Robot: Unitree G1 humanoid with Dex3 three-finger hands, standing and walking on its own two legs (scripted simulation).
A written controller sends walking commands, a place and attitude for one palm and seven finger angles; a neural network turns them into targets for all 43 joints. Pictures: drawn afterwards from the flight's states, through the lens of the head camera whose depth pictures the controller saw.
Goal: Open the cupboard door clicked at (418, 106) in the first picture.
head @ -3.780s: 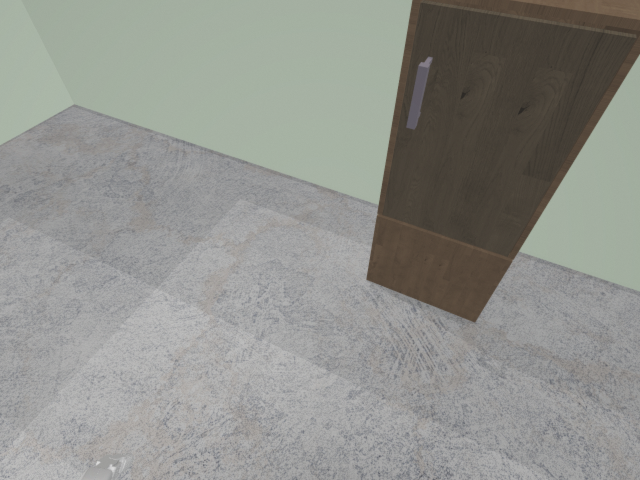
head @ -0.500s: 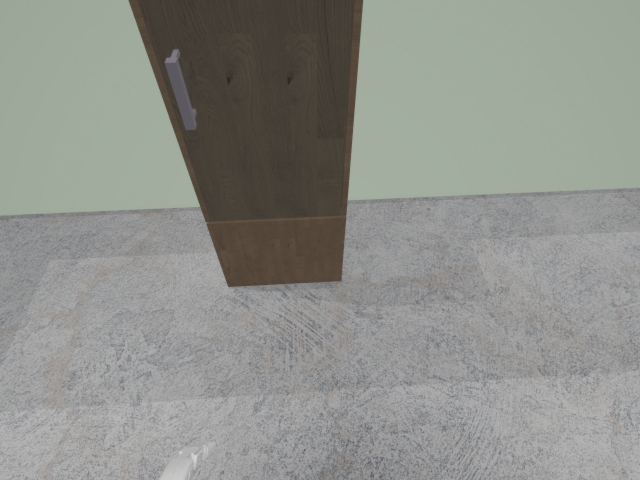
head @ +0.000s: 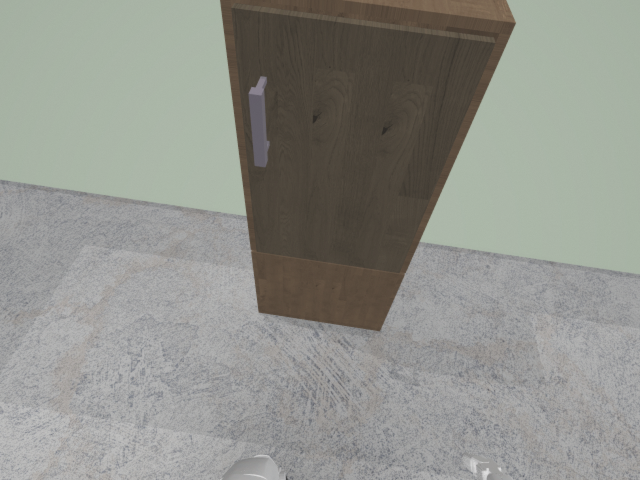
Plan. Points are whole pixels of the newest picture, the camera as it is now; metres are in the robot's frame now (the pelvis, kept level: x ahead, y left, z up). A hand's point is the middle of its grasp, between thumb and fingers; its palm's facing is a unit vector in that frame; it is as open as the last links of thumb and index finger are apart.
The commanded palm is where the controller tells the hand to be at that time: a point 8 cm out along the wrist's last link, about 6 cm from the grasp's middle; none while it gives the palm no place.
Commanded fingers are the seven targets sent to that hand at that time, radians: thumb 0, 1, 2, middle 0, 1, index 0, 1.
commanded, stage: come to a stop and stand still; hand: left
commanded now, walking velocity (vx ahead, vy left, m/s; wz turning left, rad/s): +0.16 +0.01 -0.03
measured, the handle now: (261, 123) +0.63 +0.19 +0.06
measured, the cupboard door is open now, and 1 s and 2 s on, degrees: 0 0 0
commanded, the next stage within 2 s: look again from close up in 1.98 s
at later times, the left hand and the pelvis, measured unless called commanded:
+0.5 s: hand (201, 464) +0.15 +0.18 -0.15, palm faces -0.03 -0.97 -0.22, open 7.3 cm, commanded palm none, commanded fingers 0.00 0.90 0.90 -0.20 -0.30 -0.20 -0.30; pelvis +0.06 +0.00 +0.02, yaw -2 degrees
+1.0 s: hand out of the picture +0.03 +0.19 -0.15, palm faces +0.07 -0.97 -0.22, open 7.4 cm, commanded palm none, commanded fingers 0.00 0.90 0.90 -0.20 -0.30 -0.20 -0.30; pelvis +0.02 +0.00 +0.02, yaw -2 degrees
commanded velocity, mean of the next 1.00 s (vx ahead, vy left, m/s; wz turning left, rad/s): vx -0.03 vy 0.01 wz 0.00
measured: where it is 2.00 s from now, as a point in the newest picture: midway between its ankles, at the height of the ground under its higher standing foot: outside the picture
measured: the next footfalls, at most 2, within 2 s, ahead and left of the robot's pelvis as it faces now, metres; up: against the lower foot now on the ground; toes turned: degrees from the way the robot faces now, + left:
right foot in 0.56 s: +0.07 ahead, -0.14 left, +0.00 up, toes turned -7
left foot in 1.02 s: +0.09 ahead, +0.11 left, +0.00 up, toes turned +1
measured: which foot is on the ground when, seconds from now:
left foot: down 0.00-0.58, up 0.60-1.00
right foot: up 0.00-0.54, down 0.56-1.00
